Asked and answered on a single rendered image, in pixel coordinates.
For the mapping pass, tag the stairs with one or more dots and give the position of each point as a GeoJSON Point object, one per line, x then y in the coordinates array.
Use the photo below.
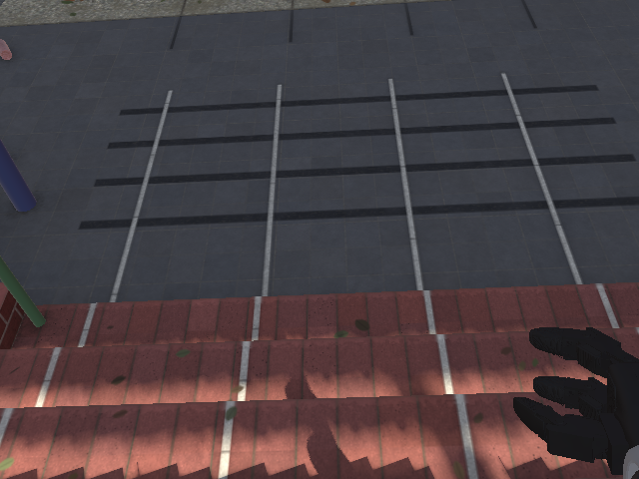
{"type": "Point", "coordinates": [415, 384]}

